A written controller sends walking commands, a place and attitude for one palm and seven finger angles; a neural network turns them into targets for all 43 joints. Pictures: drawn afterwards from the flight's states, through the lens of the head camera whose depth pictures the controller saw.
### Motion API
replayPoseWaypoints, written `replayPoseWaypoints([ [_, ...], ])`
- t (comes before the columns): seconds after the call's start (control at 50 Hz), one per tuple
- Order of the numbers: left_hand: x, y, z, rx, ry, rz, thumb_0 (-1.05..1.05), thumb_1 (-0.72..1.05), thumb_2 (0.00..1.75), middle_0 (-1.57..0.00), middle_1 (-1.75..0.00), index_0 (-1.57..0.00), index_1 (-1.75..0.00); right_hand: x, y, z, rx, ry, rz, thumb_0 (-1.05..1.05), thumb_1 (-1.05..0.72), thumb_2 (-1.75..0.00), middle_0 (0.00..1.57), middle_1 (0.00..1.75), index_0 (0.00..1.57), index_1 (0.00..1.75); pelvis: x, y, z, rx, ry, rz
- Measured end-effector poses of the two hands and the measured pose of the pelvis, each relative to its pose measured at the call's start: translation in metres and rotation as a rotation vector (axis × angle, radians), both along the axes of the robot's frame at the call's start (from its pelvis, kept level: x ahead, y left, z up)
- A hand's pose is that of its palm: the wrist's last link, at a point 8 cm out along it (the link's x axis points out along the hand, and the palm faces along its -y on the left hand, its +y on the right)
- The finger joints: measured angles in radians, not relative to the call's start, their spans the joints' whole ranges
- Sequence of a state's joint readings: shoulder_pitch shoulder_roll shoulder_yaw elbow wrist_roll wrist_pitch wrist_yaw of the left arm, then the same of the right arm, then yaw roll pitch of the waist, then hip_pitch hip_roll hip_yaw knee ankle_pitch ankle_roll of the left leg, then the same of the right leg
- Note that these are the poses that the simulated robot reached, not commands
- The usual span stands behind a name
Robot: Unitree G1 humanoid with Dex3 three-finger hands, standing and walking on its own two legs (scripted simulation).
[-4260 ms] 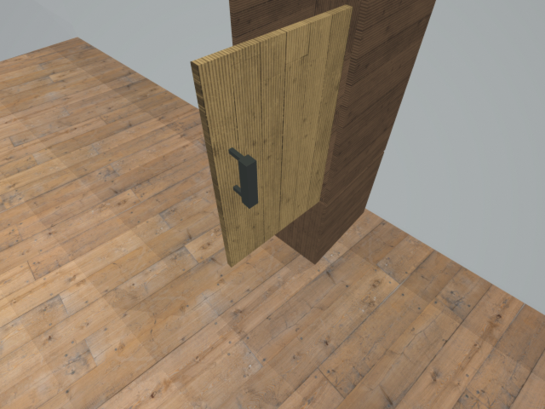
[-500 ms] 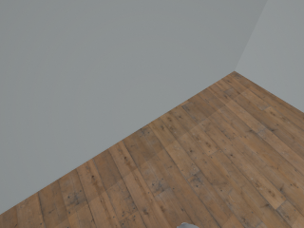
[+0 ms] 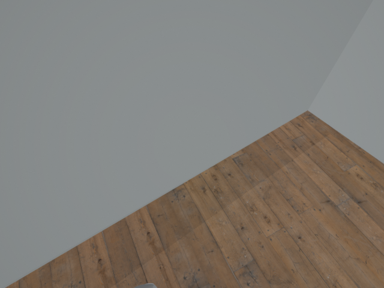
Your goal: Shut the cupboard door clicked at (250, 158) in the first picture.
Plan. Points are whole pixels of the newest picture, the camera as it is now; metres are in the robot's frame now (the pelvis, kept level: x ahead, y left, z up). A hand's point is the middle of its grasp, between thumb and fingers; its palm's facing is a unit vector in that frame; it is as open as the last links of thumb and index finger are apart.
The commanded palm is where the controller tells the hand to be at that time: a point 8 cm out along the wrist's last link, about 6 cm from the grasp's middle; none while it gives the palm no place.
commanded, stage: turn to face it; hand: left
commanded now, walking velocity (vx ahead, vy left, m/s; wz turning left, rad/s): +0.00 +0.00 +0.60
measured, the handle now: out of the picture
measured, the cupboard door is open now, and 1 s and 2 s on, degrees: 85 85 85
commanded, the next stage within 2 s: none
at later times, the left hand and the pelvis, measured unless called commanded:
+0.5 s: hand out of the picture +0.06 +0.16 -0.16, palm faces +0.34 -0.91 -0.23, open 7.4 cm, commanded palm none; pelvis +0.07 -0.04 +0.01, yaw +20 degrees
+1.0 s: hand out of the picture +0.08 +0.13 -0.14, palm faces +0.58 -0.77 -0.28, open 7.4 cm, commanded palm none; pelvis +0.13 -0.08 +0.01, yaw +38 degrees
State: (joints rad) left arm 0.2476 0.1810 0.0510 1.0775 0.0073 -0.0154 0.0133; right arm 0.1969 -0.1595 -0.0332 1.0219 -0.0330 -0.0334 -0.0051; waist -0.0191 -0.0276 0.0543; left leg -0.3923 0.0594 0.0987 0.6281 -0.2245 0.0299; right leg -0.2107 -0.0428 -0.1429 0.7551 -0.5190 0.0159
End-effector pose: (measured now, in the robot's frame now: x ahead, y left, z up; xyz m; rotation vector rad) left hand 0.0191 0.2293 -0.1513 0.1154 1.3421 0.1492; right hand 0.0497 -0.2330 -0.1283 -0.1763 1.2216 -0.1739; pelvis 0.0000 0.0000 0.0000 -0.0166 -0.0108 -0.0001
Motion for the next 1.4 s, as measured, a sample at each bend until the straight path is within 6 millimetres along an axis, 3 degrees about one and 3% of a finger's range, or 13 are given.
replayPoseWaypoints([
  [0.12, 0.037, -0.003, 0.015, 0.024, -0.061, 0.067, 0.01, 0.91, 0.89, -0.19, -0.30, -0.20, -0.30, 0.038, -0.005, 0.001, 0.003, 0.027, 0.083, 0.00, -0.92, -0.90, 0.20, 0.30, 0.20, 0.29, 0.018, -0.011, 0.007, 0.004, 0.019, 0.070],
  [0.24, 0.065, -0.011, 0.029, 0.098, -0.179, 0.110, 0.01, 0.91, 0.89, -0.20, -0.30, -0.20, -0.30, 0.074, -0.036, -0.010, 0.019, 0.052, 0.135, 0.01, -0.91, -0.90, 0.21, 0.30, 0.20, 0.30, 0.035, -0.039, 0.001, 0.032, 0.037, 0.150],
  [0.38, 0.048, -0.022, 0.040, 0.115, -0.135, 0.208, 0.01, 0.91, 0.89, -0.20, -0.30, -0.20, -0.30, 0.140, -0.054, 0.007, -0.013, 0.042, 0.233, 0.01, -0.91, -0.90, 0.20, 0.30, 0.20, 0.29, 0.059, -0.048, 0.013, 0.048, 0.031, 0.266],
  [0.48, 0.024, -0.024, 0.029, 0.086, -0.077, 0.282, 0.01, 0.91, 0.89, -0.20, -0.30, -0.20, -0.30, 0.195, -0.034, 0.017, -0.035, -0.014, 0.353, 0.01, -0.91, -0.90, 0.20, 0.30, 0.19, 0.29, 0.071, -0.044, 0.012, 0.056, 0.038, 0.334],
  [0.56, 0.003, -0.014, 0.009, 0.071, -0.024, 0.345, 0.01, 0.90, 0.89, -0.20, -0.30, -0.20, -0.30, 0.233, -0.010, 0.014, -0.052, -0.098, 0.441, 0.01, -0.91, -0.90, 0.20, 0.30, 0.19, 0.29, 0.077, -0.034, -0.003, 0.032, 0.034, 0.385],
  [0.62, 0.001, -0.007, 0.010, 0.090, -0.007, 0.390, 0.01, 0.91, 0.89, -0.20, -0.30, -0.20, -0.30, 0.241, -0.001, 0.018, -0.056, -0.104, 0.485, 0.01, -0.91, -0.90, 0.20, 0.30, 0.20, 0.29, 0.080, -0.037, 0.000, 0.024, 0.030, 0.418],
  [0.72, 0.018, -0.005, 0.028, 0.119, -0.077, 0.441, 0.01, 0.91, 0.89, -0.20, -0.30, -0.20, -0.30, 0.242, 0.000, 0.016, -0.044, -0.041, 0.535, 0.01, -0.91, -0.90, 0.20, 0.30, 0.20, 0.29, 0.089, -0.047, 0.009, 0.005, 0.031, 0.474],
  [0.86, 0.038, -0.025, 0.041, 0.198, -0.159, 0.481, 0.01, 0.91, 0.89, -0.20, -0.30, -0.20, -0.30, 0.261, -0.015, -0.009, 0.007, 0.024, 0.570, 0.01, -0.91, -0.90, 0.21, 0.30, 0.20, 0.30, 0.113, -0.074, 0.000, 0.020, 0.049, 0.561],
  [1.0, 0.025, -0.065, 0.045, 0.156, -0.100, 0.569, 0.01, 0.91, 0.89, -0.20, -0.30, -0.20, -0.30, 0.296, -0.009, 0.001, 0.005, 0.044, 0.637, 0.01, -0.91, -0.90, 0.20, 0.30, 0.20, 0.29, 0.128, -0.081, 0.013, 0.038, 0.044, 0.661],
  [1.12, 0.001, -0.087, 0.029, 0.086, -0.072, 0.677, 0.01, 0.90, 0.89, -0.20, -0.30, -0.20, -0.30, 0.325, 0.028, 0.012, -0.015, 0.013, 0.759, 0.01, -0.91, -0.90, 0.20, 0.30, 0.19, 0.29, 0.134, -0.074, 0.012, 0.036, 0.052, 0.747],
  [1.22, -0.030, -0.086, 0.005, 0.060, -0.025, 0.775, 0.01, 0.90, 0.89, -0.20, -0.30, -0.20, -0.30, 0.344, 0.065, 0.012, -0.032, -0.069, 0.864, 0.01, -0.91, -0.90, 0.20, 0.30, 0.20, 0.29, 0.132, -0.064, -0.003, 0.017, 0.047, 0.812],
  [1.3, -0.036, -0.077, 0.013, 0.086, -0.019, 0.832, 0.01, 0.91, 0.89, -0.20, -0.30, -0.20, -0.30, 0.346, 0.073, 0.019, -0.048, -0.062, 0.911, 0.01, -0.91, -0.90, 0.20, 0.30, 0.20, 0.29, 0.137, -0.066, 0.005, -0.001, 0.043, 0.861],
  [1.4, -0.023, -0.067, 0.032, 0.147, -0.081, 0.870, 0.01, 0.91, 0.89, -0.20, -0.30, -0.20, -0.30, 0.352, 0.071, 0.017, -0.047, -0.014, 0.952, 0.01, -0.91, -0.90, 0.21, 0.30, 0.20, 0.30, 0.150, -0.070, 0.012, -0.017, 0.036, 0.918],
])
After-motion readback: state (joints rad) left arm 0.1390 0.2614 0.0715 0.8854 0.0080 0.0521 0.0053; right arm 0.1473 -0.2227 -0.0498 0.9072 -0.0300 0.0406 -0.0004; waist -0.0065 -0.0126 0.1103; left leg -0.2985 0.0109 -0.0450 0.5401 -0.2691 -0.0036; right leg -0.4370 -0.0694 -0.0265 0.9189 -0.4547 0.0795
